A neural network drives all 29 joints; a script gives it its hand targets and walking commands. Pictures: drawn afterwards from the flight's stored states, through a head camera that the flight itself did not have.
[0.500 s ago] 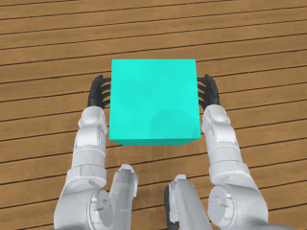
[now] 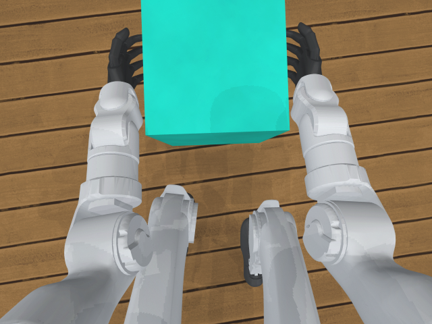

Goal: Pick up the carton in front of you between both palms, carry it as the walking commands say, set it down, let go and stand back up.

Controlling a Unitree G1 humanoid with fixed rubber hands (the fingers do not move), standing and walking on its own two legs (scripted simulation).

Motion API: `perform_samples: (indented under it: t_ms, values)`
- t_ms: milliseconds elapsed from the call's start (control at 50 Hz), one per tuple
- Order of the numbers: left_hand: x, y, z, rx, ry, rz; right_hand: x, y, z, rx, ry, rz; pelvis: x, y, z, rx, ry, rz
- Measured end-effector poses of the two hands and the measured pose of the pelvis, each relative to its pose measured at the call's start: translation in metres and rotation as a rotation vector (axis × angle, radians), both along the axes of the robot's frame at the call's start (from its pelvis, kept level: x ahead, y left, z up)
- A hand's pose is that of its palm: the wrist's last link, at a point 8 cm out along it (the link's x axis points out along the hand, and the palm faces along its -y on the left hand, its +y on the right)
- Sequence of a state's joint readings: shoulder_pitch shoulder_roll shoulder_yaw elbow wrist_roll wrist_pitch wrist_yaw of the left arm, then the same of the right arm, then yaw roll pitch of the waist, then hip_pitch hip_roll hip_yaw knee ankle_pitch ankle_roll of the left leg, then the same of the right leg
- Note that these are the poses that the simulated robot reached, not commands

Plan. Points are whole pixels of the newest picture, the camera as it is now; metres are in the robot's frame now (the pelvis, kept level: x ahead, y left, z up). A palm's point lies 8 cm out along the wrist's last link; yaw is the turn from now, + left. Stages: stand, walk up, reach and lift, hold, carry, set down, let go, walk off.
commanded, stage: set down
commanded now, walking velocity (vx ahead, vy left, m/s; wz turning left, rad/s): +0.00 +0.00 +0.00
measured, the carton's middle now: (214, 88) +0.50 +0.07 -0.19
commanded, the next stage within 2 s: none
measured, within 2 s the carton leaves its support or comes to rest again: rests again in 1.08 s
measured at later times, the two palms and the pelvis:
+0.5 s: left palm (137, 85) +0.51 +0.24 -0.26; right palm (273, 80) +0.56 -0.06 -0.26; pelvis -0.01 +0.00 -0.09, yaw +0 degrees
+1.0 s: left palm (139, 88) +0.51 +0.24 -0.28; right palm (273, 85) +0.56 -0.06 -0.29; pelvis -0.01 -0.01 -0.12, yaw +0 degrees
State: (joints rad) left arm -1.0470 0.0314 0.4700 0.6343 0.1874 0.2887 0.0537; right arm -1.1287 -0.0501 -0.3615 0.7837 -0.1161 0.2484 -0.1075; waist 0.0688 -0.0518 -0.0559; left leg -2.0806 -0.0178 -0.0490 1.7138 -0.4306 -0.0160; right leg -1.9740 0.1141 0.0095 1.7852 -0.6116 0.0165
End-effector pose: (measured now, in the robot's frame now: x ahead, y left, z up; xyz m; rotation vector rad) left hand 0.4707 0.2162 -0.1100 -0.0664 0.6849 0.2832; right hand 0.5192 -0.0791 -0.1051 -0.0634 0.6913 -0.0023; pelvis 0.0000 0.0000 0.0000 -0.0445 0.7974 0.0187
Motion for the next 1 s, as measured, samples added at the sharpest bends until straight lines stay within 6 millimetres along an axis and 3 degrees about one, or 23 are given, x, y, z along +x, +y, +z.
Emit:
perform_samples:
  t_ms: [420, 520, 700, 1000]
  values:
    - [0.029, 0.014, -0.130, 0.026, 0.048, 0.005, 0.037, 0.015, -0.134, -0.028, 0.038, 0.064, -0.011, -0.001, -0.080, 0.013, -0.030, -0.016]
    - [0.039, 0.022, -0.149, 0.043, 0.063, -0.006, 0.043, 0.022, -0.162, -0.026, 0.050, 0.080, -0.008, -0.003, -0.094, 0.019, -0.057, -0.022]
    - [0.044, 0.021, -0.157, 0.030, 0.065, -0.011, 0.047, 0.019, -0.173, -0.019, 0.054, 0.084, -0.003, -0.004, -0.107, 0.030, -0.079, -0.028]
    - [0.036, 0.021, -0.166, 0.030, 0.088, -0.050, 0.039, 0.014, -0.181, -0.004, 0.065, 0.110, -0.015, -0.008, -0.116, 0.044, -0.134, -0.046]
